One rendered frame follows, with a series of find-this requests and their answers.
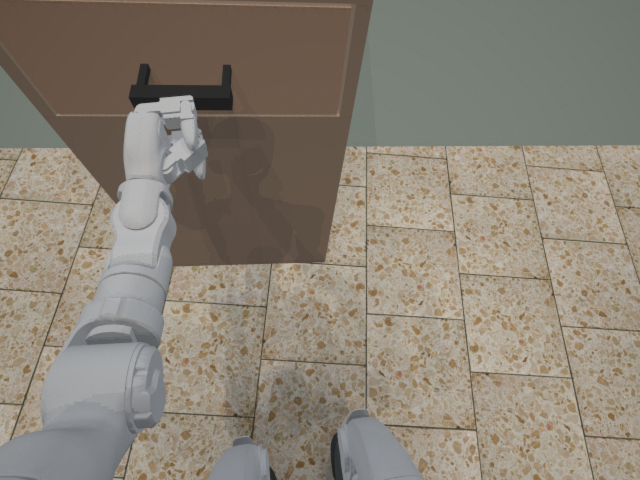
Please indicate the left robot hand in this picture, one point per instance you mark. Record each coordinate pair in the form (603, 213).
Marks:
(146, 143)

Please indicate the left robot shin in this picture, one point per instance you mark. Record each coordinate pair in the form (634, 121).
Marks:
(242, 440)

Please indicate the robot left upper arm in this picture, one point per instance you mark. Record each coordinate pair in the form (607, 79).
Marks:
(98, 398)

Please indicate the robot left forearm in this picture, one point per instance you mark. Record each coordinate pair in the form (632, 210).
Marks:
(133, 286)

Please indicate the handle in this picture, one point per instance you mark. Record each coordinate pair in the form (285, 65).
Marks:
(206, 97)

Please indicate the cabinet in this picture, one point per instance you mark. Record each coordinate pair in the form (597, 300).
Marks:
(271, 180)

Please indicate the drawer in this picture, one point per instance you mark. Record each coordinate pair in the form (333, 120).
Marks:
(84, 55)

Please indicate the right robot shin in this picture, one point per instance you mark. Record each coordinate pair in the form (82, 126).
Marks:
(357, 413)

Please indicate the robot shin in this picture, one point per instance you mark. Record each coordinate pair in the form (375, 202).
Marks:
(357, 413)
(242, 440)

